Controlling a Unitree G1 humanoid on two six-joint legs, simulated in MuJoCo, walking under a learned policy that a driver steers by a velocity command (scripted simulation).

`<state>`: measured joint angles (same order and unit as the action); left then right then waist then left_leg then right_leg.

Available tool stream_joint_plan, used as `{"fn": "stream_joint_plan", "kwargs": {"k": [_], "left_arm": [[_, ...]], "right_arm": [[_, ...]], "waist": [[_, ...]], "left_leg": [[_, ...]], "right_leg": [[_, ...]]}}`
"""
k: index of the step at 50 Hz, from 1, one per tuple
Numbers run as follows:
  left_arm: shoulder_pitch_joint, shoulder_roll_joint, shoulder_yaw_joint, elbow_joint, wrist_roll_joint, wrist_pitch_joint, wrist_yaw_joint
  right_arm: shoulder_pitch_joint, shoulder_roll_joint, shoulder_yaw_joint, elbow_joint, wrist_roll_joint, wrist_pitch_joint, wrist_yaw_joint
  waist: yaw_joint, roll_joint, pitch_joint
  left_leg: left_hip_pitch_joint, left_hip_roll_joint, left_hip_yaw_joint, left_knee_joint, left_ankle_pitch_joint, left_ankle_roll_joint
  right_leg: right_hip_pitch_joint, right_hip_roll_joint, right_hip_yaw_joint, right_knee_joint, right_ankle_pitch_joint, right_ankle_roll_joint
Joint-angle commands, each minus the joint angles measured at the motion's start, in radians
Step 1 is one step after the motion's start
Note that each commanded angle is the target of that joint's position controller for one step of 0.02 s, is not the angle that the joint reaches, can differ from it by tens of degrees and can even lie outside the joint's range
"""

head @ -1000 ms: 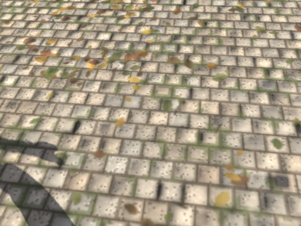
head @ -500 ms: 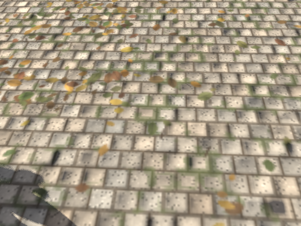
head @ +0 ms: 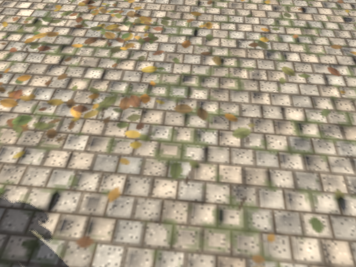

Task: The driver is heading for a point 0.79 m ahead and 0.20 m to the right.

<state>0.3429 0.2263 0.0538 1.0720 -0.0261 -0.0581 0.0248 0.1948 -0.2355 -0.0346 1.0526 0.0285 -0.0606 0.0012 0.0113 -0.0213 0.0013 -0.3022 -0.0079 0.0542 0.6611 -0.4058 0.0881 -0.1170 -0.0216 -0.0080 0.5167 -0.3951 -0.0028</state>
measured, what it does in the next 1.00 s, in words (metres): walks ahead: right foot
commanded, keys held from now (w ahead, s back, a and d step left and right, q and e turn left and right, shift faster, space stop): w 0.42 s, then w+e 0.58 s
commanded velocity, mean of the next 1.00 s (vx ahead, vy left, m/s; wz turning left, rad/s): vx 0.45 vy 0.00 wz -0.22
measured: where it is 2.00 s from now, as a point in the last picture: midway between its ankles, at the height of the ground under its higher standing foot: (200, 220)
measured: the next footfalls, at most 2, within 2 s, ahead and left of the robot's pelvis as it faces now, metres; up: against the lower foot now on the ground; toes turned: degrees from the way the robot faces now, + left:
right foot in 0.52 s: +0.43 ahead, -0.11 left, +0.00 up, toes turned -3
left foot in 1.02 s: +0.72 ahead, +0.07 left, +0.00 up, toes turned -19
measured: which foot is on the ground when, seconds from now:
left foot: down 0.00-0.54, up 0.56-1.00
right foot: down 0.00-0.06, up 0.08-0.50, down 0.52-1.00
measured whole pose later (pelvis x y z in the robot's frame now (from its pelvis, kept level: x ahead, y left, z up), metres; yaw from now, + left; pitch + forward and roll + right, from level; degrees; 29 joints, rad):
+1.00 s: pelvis +0.51 -0.01 +0.00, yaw -15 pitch +2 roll -1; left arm 0.38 0.27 0.07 0.91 -0.02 -0.06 0.02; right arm -0.02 -0.27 -0.04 0.81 0.01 -0.13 0.01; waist 0.10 0.03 0.01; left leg -0.48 0.02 -0.08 0.44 -0.01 -0.02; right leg -0.08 0.10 0.18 0.41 -0.36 -0.05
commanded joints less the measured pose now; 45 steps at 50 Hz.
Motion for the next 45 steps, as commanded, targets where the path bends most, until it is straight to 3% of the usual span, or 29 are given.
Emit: {"fn": "stream_joint_plan", "kwargs": {"k": [1,2,3,4,5,6,8,10,15,20,22,23,24,25,26,27,28,29,30,31,33,35,37,39,42,45], "left_arm": [[-0.091,0.160,0.031,-0.069,-0.008,-0.012,-0.007],[-0.138,0.148,0.025,-0.093,-0.002,-0.016,-0.009],[-0.154,0.077,0.008,-0.133,0.009,-0.028,-0.007],[-0.165,0.073,0.007,-0.148,0.003,-0.043,-0.005],[-0.152,0.094,0.013,-0.144,-0.020,-0.054,-0.013],[-0.141,0.097,0.013,-0.135,-0.027,-0.060,-0.021],[-0.165,0.116,0.028,-0.135,-0.009,-0.061,-0.023],[-0.168,0.088,0.028,-0.137,0.000,-0.049,-0.032],[-0.374,0.037,0.003,-0.226,0.005,-0.037,-0.037],[-0.502,0.054,-0.008,-0.283,-0.006,-0.041,-0.059],[-0.497,0.077,-0.003,-0.294,-0.008,-0.047,-0.071],[-0.463,0.098,0.006,-0.289,-0.007,-0.048,-0.075],[-0.400,0.124,0.019,-0.275,-0.006,-0.046,-0.075],[-0.267,0.157,0.040,-0.237,-0.007,-0.041,-0.073],[-0.108,0.193,0.061,-0.190,-0.007,-0.032,-0.067],[0.041,0.276,0.083,-0.168,0.012,-0.024,-0.061],[0.066,0.253,0.073,-0.157,0.009,-0.018,-0.060],[-0.011,0.196,0.053,-0.167,0.007,-0.025,-0.063],[-0.099,0.165,0.043,-0.193,0.012,-0.034,-0.063],[-0.171,0.138,0.033,-0.210,0.020,-0.045,-0.068],[-0.227,0.113,0.022,-0.231,0.031,-0.053,-0.069],[-0.203,0.135,0.025,-0.230,0.021,-0.050,-0.060],[-0.151,0.173,0.034,-0.227,0.019,-0.050,-0.040],[-0.100,0.191,0.040,-0.223,0.018,-0.046,-0.024],[-0.043,0.198,0.045,-0.217,0.009,-0.035,-0.012],[0.008,0.190,0.046,-0.205,-0.001,-0.025,-0.009]], "right_arm": [[0.077,-0.085,-0.031,0.005,0.005,-0.032,0.011],[0.194,-0.130,-0.052,0.041,-0.002,-0.027,0.007],[0.326,-0.238,-0.081,0.065,0.002,-0.027,0.005],[0.363,-0.212,-0.064,0.069,-0.013,-0.038,0.014],[0.275,-0.151,-0.041,0.046,-0.020,-0.051,0.012],[0.209,-0.113,-0.030,0.020,-0.020,-0.058,0.015],[0.150,-0.087,-0.014,-0.002,-0.021,-0.059,0.023],[0.187,-0.074,-0.005,0.006,-0.027,-0.046,0.018],[0.217,-0.129,-0.008,-0.001,-0.032,-0.030,-0.014],[0.297,-0.133,-0.018,0.024,-0.016,-0.027,-0.018],[0.281,-0.145,-0.027,0.022,-0.015,-0.021,-0.019],[0.264,-0.160,-0.034,0.014,-0.019,-0.018,-0.020],[0.253,-0.173,-0.040,0.009,-0.024,-0.012,-0.021],[0.237,-0.173,-0.042,0.002,-0.032,-0.001,-0.022],[0.230,-0.161,-0.036,-0.010,-0.038,0.003,-0.024],[0.310,-0.078,-0.012,-0.039,-0.052,-0.008,-0.013],[0.330,-0.016,0.012,-0.032,-0.037,-0.044,0.004],[0.226,-0.097,-0.009,-0.069,-0.005,-0.079,0.014],[0.124,-0.138,-0.016,-0.109,0.016,-0.098,0.013],[0.084,-0.142,-0.022,-0.118,0.008,-0.105,0.004],[0.107,-0.140,-0.037,-0.123,-0.018,-0.084,-0.012],[0.102,-0.111,-0.038,-0.141,-0.028,-0.060,-0.021],[0.015,-0.114,-0.040,-0.181,-0.041,-0.047,-0.030],[-0.084,-0.112,-0.040,-0.217,-0.042,-0.046,-0.031],[-0.198,-0.087,-0.029,-0.255,-0.035,-0.055,-0.018],[-0.264,-0.100,-0.027,-0.288,-0.020,-0.061,-0.006]], "waist": [[-0.090,-0.088,0.086],[-0.141,-0.013,0.049],[-0.172,0.273,0.002],[-0.168,0.301,-0.031],[-0.112,0.176,0.032],[-0.080,0.121,0.051],[-0.048,0.066,0.077],[-0.042,0.095,0.062],[-0.070,0.078,0.118],[-0.089,0.094,0.156],[-0.058,0.099,0.132],[-0.031,0.114,0.090],[0.006,0.135,0.028],[0.077,0.144,-0.055],[0.147,0.133,-0.141],[0.125,-0.059,-0.288],[0.098,-0.211,-0.395],[0.105,-0.156,-0.267],[0.081,-0.093,-0.142],[0.037,0.014,-0.059],[-0.034,0.015,-0.031],[-0.053,-0.006,-0.005],[-0.034,-0.015,0.033],[-0.003,-0.025,0.052],[0.039,-0.041,0.045],[0.063,-0.047,0.034]], "left_leg": [[0.159,-0.015,0.022,-0.162,0.140,0.011],[0.323,0.034,-0.081,-0.204,0.144,0.030],[0.484,0.247,-0.462,-0.373,0.059,0.139],[0.532,0.385,-0.750,-0.473,0.070,0.228],[0.493,0.394,-0.674,-0.449,0.095,0.214],[0.454,0.348,-0.551,-0.445,0.137,0.176],[0.389,0.279,-0.366,-0.469,0.313,0.115],[0.353,0.231,-0.256,-0.483,0.468,0.095],[0.252,0.187,-0.142,-0.550,0.532,0.094],[0.317,0.228,-0.113,-0.566,0.521,0.091],[0.403,0.254,-0.087,-0.513,0.640,0.076],[0.436,0.260,-0.067,-0.459,0.793,0.063],[0.461,0.261,-0.047,-0.372,0.974,0.051],[0.448,0.237,-0.012,-0.203,1.111,0.030],[0.319,0.204,0.015,0.017,1.064,-0.001],[-0.065,0.100,0.038,0.398,0.677,-0.055],[-0.296,-0.064,-0.070,0.689,-0.097,-0.084],[-0.423,-0.002,-0.179,0.776,-0.085,-0.047],[-0.444,0.044,-0.163,0.749,-0.004,-0.027],[-0.400,0.085,-0.153,0.662,0.067,-0.024],[-0.268,0.134,-0.160,0.537,0.111,-0.036],[-0.237,0.141,-0.143,0.434,0.114,-0.065],[-0.271,0.133,-0.125,0.297,0.212,-0.101],[-0.287,0.112,-0.125,0.135,0.357,-0.118],[-0.210,0.059,-0.108,-0.062,0.504,-0.128],[-0.190,0.039,-0.127,-0.139,0.505,-0.131]], "right_leg": [[-0.186,-0.183,0.197,-0.179,0.086,-0.142],[-0.298,-0.106,0.097,-0.009,0.216,-0.095],[-0.494,0.040,-0.062,0.354,0.129,-0.011],[-0.630,0.074,0.036,0.601,-0.158,-0.005],[-0.709,0.007,0.106,0.726,-0.125,-0.036],[-0.717,-0.037,0.103,0.741,-0.027,-0.061],[-0.694,-0.099,0.071,0.644,0.129,-0.072],[-0.634,-0.105,0.032,0.574,0.188,-0.051],[-0.587,-0.068,-0.028,0.232,0.371,-0.002],[-0.529,-0.034,-0.037,0.039,0.452,-0.033],[-0.510,-0.024,-0.035,0.002,0.419,-0.067],[-0.448,-0.003,-0.049,0.004,0.394,-0.086],[-0.353,0.029,-0.070,0.023,0.362,-0.107],[-0.191,0.068,-0.092,0.030,0.341,-0.134],[0.048,0.051,-0.052,0.034,0.342,-0.169],[0.445,-0.178,0.342,0.037,0.227,-0.302],[0.575,-0.345,0.811,-0.197,0.019,-0.414],[0.487,-0.302,0.771,-0.257,-0.049,-0.359],[0.329,-0.269,0.621,-0.277,0.022,-0.323],[0.151,-0.229,0.505,-0.306,0.151,-0.304],[-0.036,-0.169,0.391,-0.338,0.277,-0.282],[-0.135,-0.148,0.337,-0.368,0.285,-0.288],[-0.188,-0.131,0.305,-0.393,0.254,-0.290],[-0.195,-0.108,0.285,-0.389,0.246,-0.262],[-0.206,-0.076,0.253,-0.355,0.256,-0.220],[-0.131,-0.099,0.305,-0.298,0.216,-0.209]]}}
